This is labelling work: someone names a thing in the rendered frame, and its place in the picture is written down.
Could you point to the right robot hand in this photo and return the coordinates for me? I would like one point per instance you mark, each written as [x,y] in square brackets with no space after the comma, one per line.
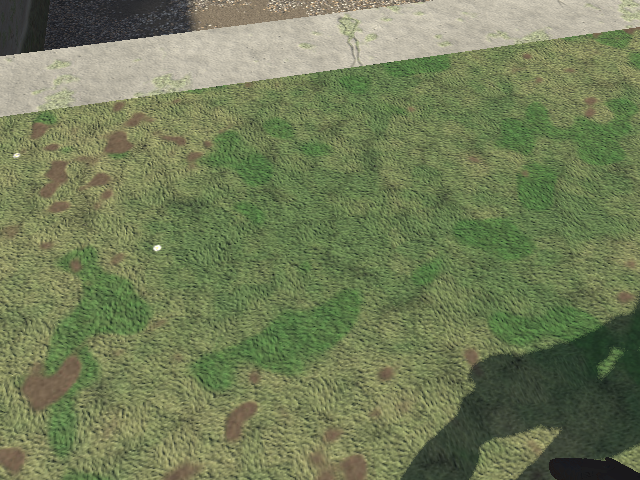
[590,469]

